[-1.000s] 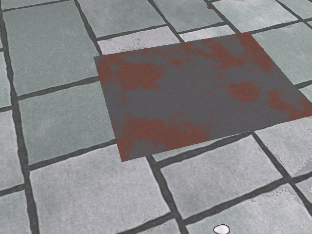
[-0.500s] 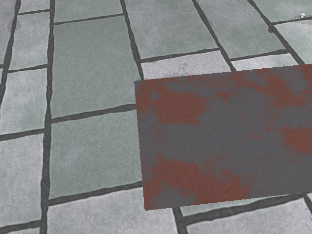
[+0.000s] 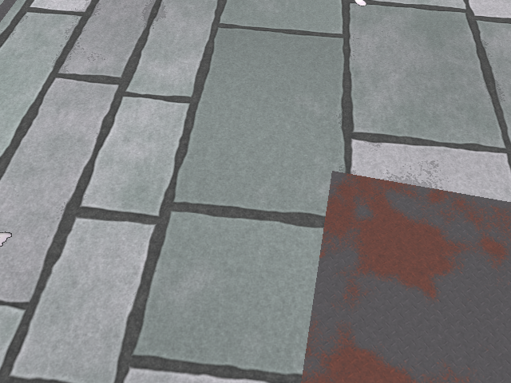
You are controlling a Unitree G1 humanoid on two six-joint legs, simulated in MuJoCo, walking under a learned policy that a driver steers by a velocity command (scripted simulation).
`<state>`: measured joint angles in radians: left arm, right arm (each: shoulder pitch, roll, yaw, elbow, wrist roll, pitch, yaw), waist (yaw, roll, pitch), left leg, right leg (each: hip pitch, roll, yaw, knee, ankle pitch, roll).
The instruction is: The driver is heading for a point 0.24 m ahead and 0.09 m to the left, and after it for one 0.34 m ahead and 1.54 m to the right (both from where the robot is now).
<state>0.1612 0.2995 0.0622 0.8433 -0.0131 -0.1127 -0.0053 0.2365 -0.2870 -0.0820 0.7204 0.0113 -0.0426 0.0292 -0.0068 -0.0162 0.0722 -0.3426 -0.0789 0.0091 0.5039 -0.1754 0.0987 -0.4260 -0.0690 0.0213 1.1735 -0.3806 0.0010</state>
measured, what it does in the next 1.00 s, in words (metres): walks ahead, turning right: right foot, then left foot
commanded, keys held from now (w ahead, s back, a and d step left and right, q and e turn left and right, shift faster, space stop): w+q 0.02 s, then w+e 0.98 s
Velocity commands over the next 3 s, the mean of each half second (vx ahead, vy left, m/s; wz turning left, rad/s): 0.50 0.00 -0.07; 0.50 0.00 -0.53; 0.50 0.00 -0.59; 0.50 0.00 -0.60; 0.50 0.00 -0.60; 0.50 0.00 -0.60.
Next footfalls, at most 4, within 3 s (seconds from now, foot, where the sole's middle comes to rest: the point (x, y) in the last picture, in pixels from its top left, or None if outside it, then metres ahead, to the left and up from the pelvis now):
0.40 right None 0.42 -0.15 -0.77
0.86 left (254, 280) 0.72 0.01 -0.77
1.38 right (378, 245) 0.84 -0.36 -0.77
1.86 left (378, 159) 1.19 -0.42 -0.77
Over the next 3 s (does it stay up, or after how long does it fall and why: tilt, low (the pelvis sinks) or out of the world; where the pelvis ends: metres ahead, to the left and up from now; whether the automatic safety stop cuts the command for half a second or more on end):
stays up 1.20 -0.95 0.00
